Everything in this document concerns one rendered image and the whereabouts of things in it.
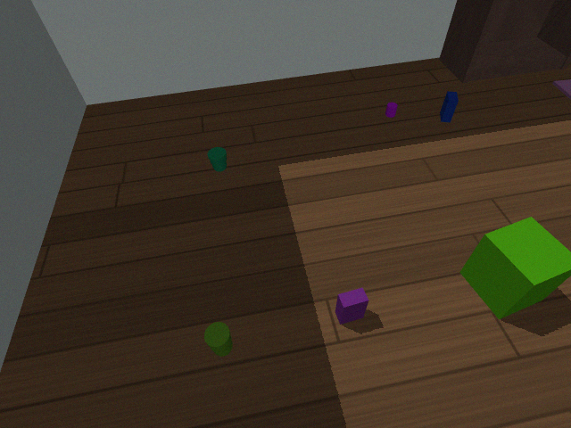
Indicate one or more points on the bookshelf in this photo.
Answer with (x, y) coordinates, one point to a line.
(499, 38)

